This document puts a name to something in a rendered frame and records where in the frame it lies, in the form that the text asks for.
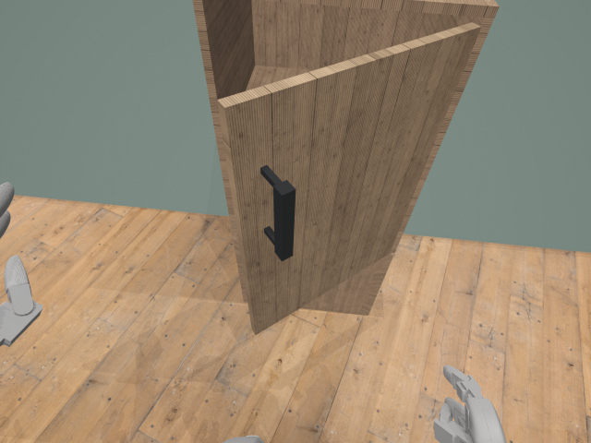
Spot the handle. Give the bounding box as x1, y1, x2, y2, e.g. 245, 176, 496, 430
260, 165, 296, 261

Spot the cupboard door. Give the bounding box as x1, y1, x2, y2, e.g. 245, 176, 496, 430
217, 22, 481, 335

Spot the left robot hand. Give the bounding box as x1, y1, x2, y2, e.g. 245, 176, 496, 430
0, 182, 42, 347

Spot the right robot hand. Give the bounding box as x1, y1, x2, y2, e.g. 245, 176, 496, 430
434, 365, 507, 443

